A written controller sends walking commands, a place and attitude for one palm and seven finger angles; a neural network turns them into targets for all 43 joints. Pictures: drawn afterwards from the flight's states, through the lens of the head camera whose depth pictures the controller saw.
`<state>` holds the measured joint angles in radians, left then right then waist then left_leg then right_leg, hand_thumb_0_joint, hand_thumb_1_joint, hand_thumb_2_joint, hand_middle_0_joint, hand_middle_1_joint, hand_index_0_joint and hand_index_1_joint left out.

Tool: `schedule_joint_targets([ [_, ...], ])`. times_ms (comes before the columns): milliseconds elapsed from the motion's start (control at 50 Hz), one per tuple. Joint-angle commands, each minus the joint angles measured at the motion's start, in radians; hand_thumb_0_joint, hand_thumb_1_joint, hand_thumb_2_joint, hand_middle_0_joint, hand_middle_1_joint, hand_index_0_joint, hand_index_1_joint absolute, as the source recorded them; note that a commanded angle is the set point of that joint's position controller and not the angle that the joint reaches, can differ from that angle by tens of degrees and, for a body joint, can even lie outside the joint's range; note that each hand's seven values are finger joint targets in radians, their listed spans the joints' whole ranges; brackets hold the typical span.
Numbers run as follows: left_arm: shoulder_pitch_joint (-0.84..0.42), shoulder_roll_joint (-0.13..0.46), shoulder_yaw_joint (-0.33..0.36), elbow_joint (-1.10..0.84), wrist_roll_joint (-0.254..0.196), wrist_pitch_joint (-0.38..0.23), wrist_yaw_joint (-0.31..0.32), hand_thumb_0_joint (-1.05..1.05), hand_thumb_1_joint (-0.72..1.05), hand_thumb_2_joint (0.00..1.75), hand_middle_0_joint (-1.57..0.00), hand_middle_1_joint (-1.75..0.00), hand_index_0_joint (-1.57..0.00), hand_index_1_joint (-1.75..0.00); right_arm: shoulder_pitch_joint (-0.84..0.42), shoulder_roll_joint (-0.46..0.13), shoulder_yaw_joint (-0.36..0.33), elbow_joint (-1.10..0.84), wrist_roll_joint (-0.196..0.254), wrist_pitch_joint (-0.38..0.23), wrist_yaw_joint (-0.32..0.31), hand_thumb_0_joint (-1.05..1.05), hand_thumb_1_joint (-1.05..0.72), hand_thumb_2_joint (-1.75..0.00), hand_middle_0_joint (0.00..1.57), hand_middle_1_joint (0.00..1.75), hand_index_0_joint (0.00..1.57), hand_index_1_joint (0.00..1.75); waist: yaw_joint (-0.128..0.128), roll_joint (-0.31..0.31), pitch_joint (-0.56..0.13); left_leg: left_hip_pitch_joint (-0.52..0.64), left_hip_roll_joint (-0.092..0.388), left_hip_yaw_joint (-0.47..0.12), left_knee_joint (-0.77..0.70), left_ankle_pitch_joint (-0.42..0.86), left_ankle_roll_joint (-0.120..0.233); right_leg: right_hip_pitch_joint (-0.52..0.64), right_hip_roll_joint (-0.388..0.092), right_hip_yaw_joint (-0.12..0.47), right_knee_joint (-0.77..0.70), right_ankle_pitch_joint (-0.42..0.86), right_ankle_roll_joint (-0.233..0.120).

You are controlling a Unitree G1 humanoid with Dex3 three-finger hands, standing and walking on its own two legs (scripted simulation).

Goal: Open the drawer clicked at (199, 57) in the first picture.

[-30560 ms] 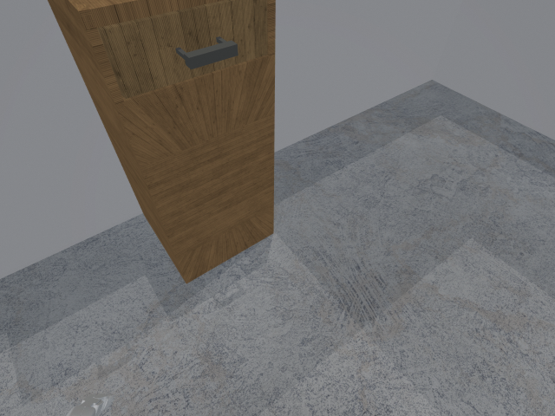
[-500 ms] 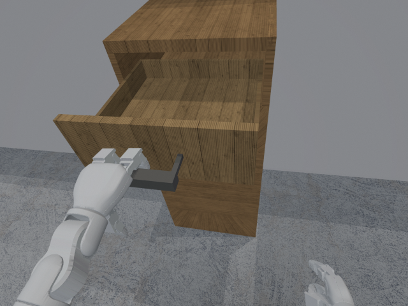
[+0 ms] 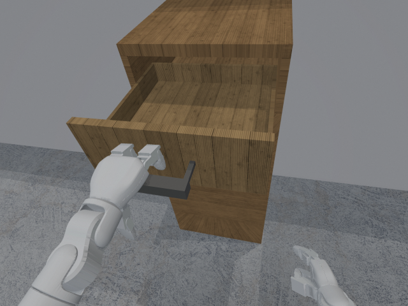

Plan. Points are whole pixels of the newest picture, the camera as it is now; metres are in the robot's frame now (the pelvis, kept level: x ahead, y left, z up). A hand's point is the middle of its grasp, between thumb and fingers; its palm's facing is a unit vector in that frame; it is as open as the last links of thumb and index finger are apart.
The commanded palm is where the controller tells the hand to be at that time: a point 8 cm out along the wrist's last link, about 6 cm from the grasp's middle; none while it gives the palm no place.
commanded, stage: lift the hand off the handle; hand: left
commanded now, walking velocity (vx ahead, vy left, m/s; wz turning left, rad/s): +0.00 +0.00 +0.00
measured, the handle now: (161, 174) +0.31 +0.13 +0.13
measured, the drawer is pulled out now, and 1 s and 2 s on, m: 0.28 0.28 0.28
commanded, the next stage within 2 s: draw the hand back to the body in 1.14 s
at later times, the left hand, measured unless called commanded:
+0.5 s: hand (128, 169) +0.28 +0.17 +0.17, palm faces +0.10 -0.05 -0.99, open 13.2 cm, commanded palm +0.25 +0.17 +0.26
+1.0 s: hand (119, 121) +0.31 +0.17 +0.25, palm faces +0.21 -0.03 -0.98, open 13.8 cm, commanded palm +0.25 +0.18 +0.33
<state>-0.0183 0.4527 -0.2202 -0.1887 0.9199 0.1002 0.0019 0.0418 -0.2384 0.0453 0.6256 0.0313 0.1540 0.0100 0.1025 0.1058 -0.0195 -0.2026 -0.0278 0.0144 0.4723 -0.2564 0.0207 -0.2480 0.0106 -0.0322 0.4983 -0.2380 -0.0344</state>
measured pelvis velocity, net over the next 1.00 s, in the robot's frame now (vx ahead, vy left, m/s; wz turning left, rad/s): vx -0.02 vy -0.01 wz -0.01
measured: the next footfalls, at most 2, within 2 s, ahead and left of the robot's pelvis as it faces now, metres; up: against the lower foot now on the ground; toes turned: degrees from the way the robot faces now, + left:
none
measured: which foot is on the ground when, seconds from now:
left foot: down 0.00-1.00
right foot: down 0.00-1.00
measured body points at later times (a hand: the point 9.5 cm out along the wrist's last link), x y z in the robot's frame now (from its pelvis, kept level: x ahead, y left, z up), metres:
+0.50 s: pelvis -0.01 -0.01 +0.00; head -0.02 -0.07 +0.45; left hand +0.27 +0.17 +0.22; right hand +0.23 -0.19 -0.10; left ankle +0.00 +0.11 -0.74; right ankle +0.02 -0.10 -0.74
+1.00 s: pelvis -0.02 -0.01 +0.00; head -0.04 -0.08 +0.44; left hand +0.29 +0.17 +0.30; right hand +0.21 -0.22 -0.10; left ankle +0.00 +0.11 -0.74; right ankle +0.02 -0.10 -0.74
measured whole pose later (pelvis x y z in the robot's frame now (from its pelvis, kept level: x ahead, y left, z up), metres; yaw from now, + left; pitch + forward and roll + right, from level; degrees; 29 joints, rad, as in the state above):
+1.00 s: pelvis -0.02 -0.01 +0.00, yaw -1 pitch -2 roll +1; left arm -0.38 0.62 -0.07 -0.21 0.77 0.24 -0.28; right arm 0.05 -0.31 0.05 0.60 0.07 0.17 0.04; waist 0.06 0.14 -0.03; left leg -0.21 -0.02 0.03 0.47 -0.23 0.01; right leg -0.27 0.01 -0.02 0.52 -0.22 -0.05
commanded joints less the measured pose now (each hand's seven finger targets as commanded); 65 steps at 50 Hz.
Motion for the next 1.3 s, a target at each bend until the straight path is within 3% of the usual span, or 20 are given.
schedule_joint_targets([
  [0,-0.361,0.192,0.216,-0.287,-0.007,-0.008,0.066,0.0,-0.5,0.3,-0.3,-1.2,-0.3,-1.2,-0.177,-0.076,-0.037,-0.168,-0.005,-0.052,-0.001,0.0,-0.9,-0.9,0.2,0.3,0.2,0.3,-0.004,-0.056,-0.25,0.031,0.0,-0.007,-0.072,0.249,-0.003,0.155,0.003,0.031,-0.066,0.178,0.002],
  [20,-0.366,0.239,0.265,-0.332,-0.035,-0.014,0.067,0.0,-0.5,0.3,-0.3,-1.2,-0.3,-1.2,-0.192,-0.082,-0.037,-0.18,0.005,-0.061,-0.001,0.0,-0.9,-0.9,0.2,0.3,0.2,0.3,0.003,-0.017,-0.263,0.038,0.006,-0.014,-0.069,0.245,-0.006,0.17,0.005,0.035,-0.058,0.182,-0.001],
  [160,-0.405,0.165,0.183,-0.308,-0.044,0.0,0.037,0.0,-0.5,0.3,-0.3,-1.2,-0.3,-1.2,-0.197,-0.071,-0.038,-0.168,0.007,-0.067,0.017,0.0,-0.9,-0.9,0.2,0.3,0.2,0.3,-0.015,-0.069,-0.218,0.046,0.006,-0.012,-0.087,0.238,-0.004,0.143,0.001,0.024,-0.082,0.151,0.003],
  [240,-0.456,0.19,0.191,-0.346,-0.041,0.008,0.019,0.0,-0.5,0.3,-0.3,-1.2,-0.3,-1.2,-0.208,-0.07,-0.025,-0.177,0.003,-0.078,0.027,0.0,-0.9,-0.9,0.2,0.3,0.2,0.3,0.001,-0.075,-0.292,0.055,-0.001,-0.012,-0.085,0.251,-0.002,0.182,-0.006,0.028,-0.071,0.163,0.005],
  [400,-0.583,0.277,0.256,-0.247,-0.077,0.03,-0.033,0.0,-0.5,0.3,-0.3,-1.2,-0.3,-1.2,-0.216,-0.086,-0.02,-0.159,0.013,-0.07,0.014,0.0,-0.9,-0.9,0.2,0.3,0.2,0.3,-0.011,-0.105,-0.215,0.021,-0.001,-0.002,-0.112,0.159,0.0,0.169,-0.015,0.039,-0.116,0.087,0.019],
  [420,-0.614,0.323,0.302,-0.309,-0.105,0.019,-0.035,0.0,-0.5,0.3,-0.3,-1.2,-0.3,-1.2,-0.235,-0.093,-0.022,-0.174,0.023,-0.081,0.011,0.0,-0.9,-0.9,0.2,0.3,0.2,0.3,-0.009,-0.051,-0.247,0.039,0.005,-0.011,-0.109,0.152,0.0,0.182,-0.011,0.047,-0.111,0.086,0.014],
  [560,-0.678,0.305,0.277,-0.282,-0.126,-0.008,-0.054,0.0,-0.5,0.3,-0.3,-1.2,-0.3,-1.2,-0.213,-0.081,-0.024,-0.157,0.016,-0.095,0.02,0.0,-0.9,-0.9,0.2,0.3,0.2,0.3,-0.015,-0.057,-0.255,0.042,-0.003,-0.011,-0.108,0.178,-0.004,0.18,-0.016,0.041,-0.115,0.104,0.013],
  [660,-0.698,0.33,0.294,-0.12,-0.124,0.044,-0.086,0.0,-0.5,0.3,-0.3,-1.2,-0.3,-1.2,-0.212,-0.095,-0.019,-0.144,0.023,-0.085,0.021,0.0,-0.9,-0.9,0.2,0.3,0.2,0.3,-0.016,-0.121,-0.184,-0.01,0.003,0.004,-0.115,0.108,-0.004,0.148,-0.028,0.048,-0.136,0.02,0.022],
  [720,-0.723,0.354,0.311,-0.08,-0.127,0.098,-0.119,0.0,-0.5,0.3,-0.3,-1.2,-0.3,-1.2,-0.239,-0.115,-0.022,-0.161,0.04,-0.073,0.024,0.0,-0.9,-0.9,0.2,0.3,0.2,0.3,-0.008,-0.085,-0.174,-0.024,0.008,0.008,-0.109,0.085,-0.007,0.135,-0.034,0.062,-0.133,0.006,0.019],
  [780,-0.689,0.306,0.261,-0.035,-0.131,0.125,-0.169,0.0,-0.5,0.3,-0.3,-1.2,-0.3,-1.2,-0.224,-0.116,-0.015,-0.182,0.036,-0.05,0.028,0.0,-0.9,-0.9,0.2,0.3,0.2,0.3,-0.011,-0.133,-0.172,-0.054,0.004,0.017,-0.107,0.068,0.0,0.148,-0.04,0.054,-0.123,-0.01,0.029],
  [880,-0.692,0.386,0.314,-0.147,-0.128,0.136,-0.229,0.0,-0.5,0.3,-0.3,-1.2,-0.3,-1.2,-0.248,-0.122,-0.016,-0.224,0.037,-0.037,0.032,0.0,-0.9,-0.9,0.2,0.3,0.2,0.3,0.004,-0.116,-0.276,-0.063,0.002,0.015,-0.072,0.111,0.006,0.219,-0.055,0.085,-0.075,0.062,0.027],
  [920,-0.759,0.49,0.387,-0.256,-0.142,0.123,-0.237,0.0,-0.5,0.3,-0.3,-1.2,-0.3,-1.2,-0.256,-0.135,-0.024,-0.229,0.04,-0.041,0.029,0.0,-0.9,-0.9,0.2,0.3,0.2,0.3,0.005,-0.073,-0.321,-0.042,0.004,0.012,-0.055,0.142,0.006,0.234,-0.056,0.09,-0.052,0.113,0.021],
  [940,-0.754,0.431,0.336,-0.253,-0.131,0.13,-0.249,0.0,-0.5,0.3,-0.3,-1.2,-0.3,-1.2,-0.272,-0.117,-0.015,-0.241,0.034,-0.047,0.033,0.0,-0.9,-0.9,0.2,0.3,0.2,0.3,0.012,-0.071,-0.332,-0.051,-0.006,0.009,-0.048,0.171,0.008,0.24,-0.054,0.09,-0.038,0.14,0.021],
  [1020,-0.772,0.56,0.47,-0.28,-0.185,0.113,-0.242,0.0,-0.5,0.3,-0.3,-1.2,-0.3,-1.2,-0.24,-0.136,-0.027,-0.219,0.041,-0.057,0.029,0.0,-0.9,-0.9,0.2,0.3,0.2,0.3,0.011,-0.079,-0.286,-0.037,0.007,0.002,-0.041,0.19,0.005,0.199,-0.048,0.082,-0.043,0.166,0.017],
  [1040,-0.762,0.452,0.384,-0.194,-0.175,0.126,-0.247,0.0,-0.5,0.3,-0.3,-1.2,-0.3,-1.2,-0.243,-0.116,-0.014,-0.221,0.035,-0.061,0.033,0.0,-0.9,-0.9,0.2,0.3,0.2,0.3,0.006,-0.101,-0.236,-0.068,0.0,0.002,-0.044,0.173,0.004,0.166,-0.046,0.074,-0.048,0.13,0.019],
  [1080,-0.712,0.41,0.363,-0.09,-0.188,0.144,-0.251,0.0,-0.5,0.3,-0.3,-1.2,-0.3,-1.2,-0.213,-0.13,-0.017,-0.201,0.047,-0.052,0.039,0.0,-0.9,-0.9,0.2,0.3,0.2,0.3,-0.008,-0.129,-0.14,-0.084,0.013,0.0,-0.069,0.128,0.001,0.092,-0.034,0.044,-0.074,0.067,0.022],
  [1120,-0.722,0.458,0.405,-0.105,-0.206,0.143,-0.25,0.0,-0.5,0.3,-0.3,-1.2,-0.3,-1.2,-0.217,-0.144,-0.031,-0.211,0.054,-0.06,0.038,0.0,-0.9,-0.9,0.2,0.3,0.2,0.3,0.003,-0.14,-0.171,-0.069,0.015,0.004,-0.051,0.126,-0.003,0.105,-0.038,0.063,-0.067,0.075,0.018],
  [1160,-0.726,0.35,0.298,-0.072,-0.185,0.154,-0.265,0.0,-0.5,0.3,-0.3,-1.2,-0.3,-1.2,-0.214,-0.126,-0.018,-0.215,0.052,-0.051,0.045,0.0,-0.9,-0.9,0.2,0.3,0.2,0.3,-0.019,-0.147,-0.171,-0.081,0.01,0.009,-0.055,0.093,0.0,0.089,-0.041,0.052,-0.067,0.024,0.024],
  [1240,-0.736,0.307,0.235,-0.239,-0.167,0.148,-0.279,0.0,-0.5,0.3,-0.3,-1.2,-0.3,-1.2,-0.243,-0.116,-0.016,-0.25,0.051,-0.053,0.055,0.0,-0.9,-0.9,0.2,0.3,0.2,0.3,-0.014,-0.095,-0.294,-0.042,0.001,0.003,-0.042,0.121,0.003,0.144,-0.04,0.062,-0.041,0.057,0.02],
  [1280,-0.702,0.377,0.295,-0.247,-0.154,0.15,-0.275,0.0,-0.5,0.3,-0.3,-1.2,-0.3,-1.2,-0.235,-0.123,-0.017,-0.235,0.045,-0.038,0.049,0.0,-0.9,-0.9,0.2,0.3,0.2,0.3,-0.015,-0.092,-0.281,-0.048,0.006,0.002,-0.046,0.117,0.006,0.145,-0.038,0.06,-0.046,0.053,0.021],
])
